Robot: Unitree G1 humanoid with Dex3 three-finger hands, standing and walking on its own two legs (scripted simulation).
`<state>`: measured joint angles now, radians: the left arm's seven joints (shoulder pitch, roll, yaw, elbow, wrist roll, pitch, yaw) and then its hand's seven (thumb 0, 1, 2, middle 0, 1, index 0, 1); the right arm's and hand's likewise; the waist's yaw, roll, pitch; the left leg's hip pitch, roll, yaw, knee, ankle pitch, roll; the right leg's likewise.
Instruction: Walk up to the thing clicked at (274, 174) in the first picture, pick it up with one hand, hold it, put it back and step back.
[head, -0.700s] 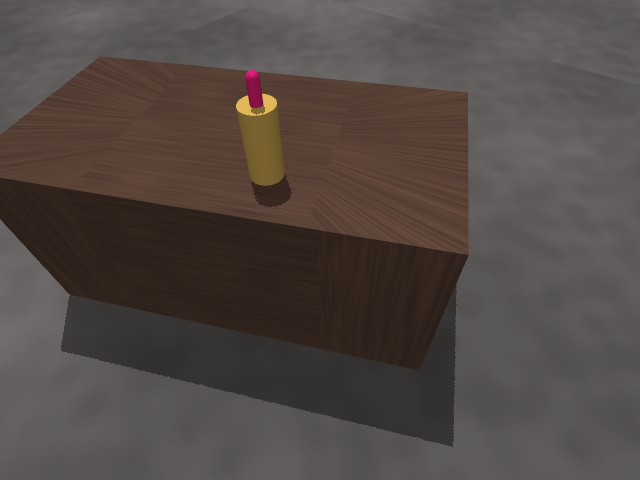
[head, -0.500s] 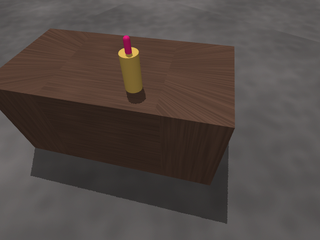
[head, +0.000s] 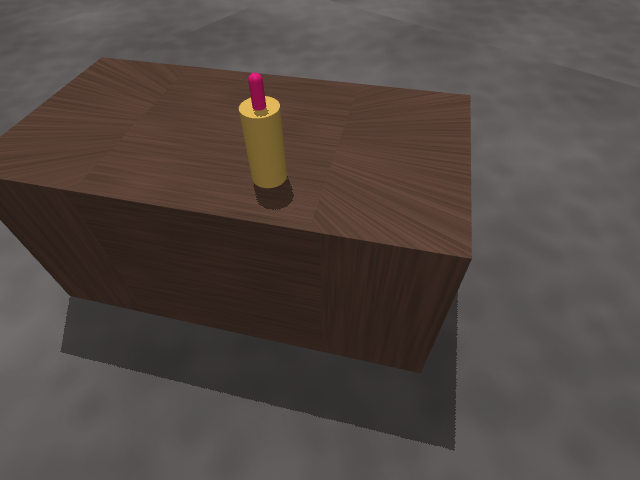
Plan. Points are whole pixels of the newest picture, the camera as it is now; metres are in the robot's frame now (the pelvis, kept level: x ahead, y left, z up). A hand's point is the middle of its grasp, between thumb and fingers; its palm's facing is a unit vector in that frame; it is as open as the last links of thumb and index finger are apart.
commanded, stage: stand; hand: left
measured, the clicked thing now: (262, 130) +0.83 +0.15 -0.05
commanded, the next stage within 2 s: walk up in 0.42 s
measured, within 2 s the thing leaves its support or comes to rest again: neither
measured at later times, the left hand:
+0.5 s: hand out of the picture +0.07 +0.26 -0.15, palm faces -0.02 -0.94 -0.35, open 7.4 cm
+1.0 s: hand (85, 432) +0.23 +0.37 -0.15, palm faces -0.19 -0.90 -0.40, open 7.4 cm
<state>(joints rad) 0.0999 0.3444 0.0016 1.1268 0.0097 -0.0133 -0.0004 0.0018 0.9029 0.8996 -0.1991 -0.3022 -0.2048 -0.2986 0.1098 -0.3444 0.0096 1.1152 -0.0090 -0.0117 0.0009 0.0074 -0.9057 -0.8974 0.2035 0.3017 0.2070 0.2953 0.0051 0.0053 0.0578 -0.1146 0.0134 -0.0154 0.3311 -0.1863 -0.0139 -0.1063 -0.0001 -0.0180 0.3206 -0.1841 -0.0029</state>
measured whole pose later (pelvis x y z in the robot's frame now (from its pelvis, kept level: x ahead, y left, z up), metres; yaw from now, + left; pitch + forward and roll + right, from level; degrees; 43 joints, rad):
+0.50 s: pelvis +0.00 +0.01 +0.00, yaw -1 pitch -2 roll +0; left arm 0.18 0.35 0.03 1.07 0.02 -0.04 -0.02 0.00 0.90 0.90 -0.20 -0.30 -0.21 -0.30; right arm 0.14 -0.37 -0.03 1.05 -0.04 0.00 0.03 0.01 -0.90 -0.90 0.20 0.30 0.21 0.30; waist 0.01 0.02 0.04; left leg -0.18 0.01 0.00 0.52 -0.41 0.02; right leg -0.13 0.00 0.01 0.39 -0.25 -0.02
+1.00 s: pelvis +0.13 +0.09 -0.01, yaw -8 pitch -3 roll +1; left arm 0.29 0.44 0.06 0.93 0.01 -0.04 -0.04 0.00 0.90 0.90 -0.20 -0.30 -0.20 -0.30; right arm 0.34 -0.37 -0.06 0.89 -0.03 -0.04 0.06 0.01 -0.90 -0.90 0.21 0.30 0.21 0.30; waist -0.04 -0.02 0.08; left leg -0.12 0.01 0.09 0.46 -0.28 0.02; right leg -0.45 -0.03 0.03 0.86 -0.33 -0.01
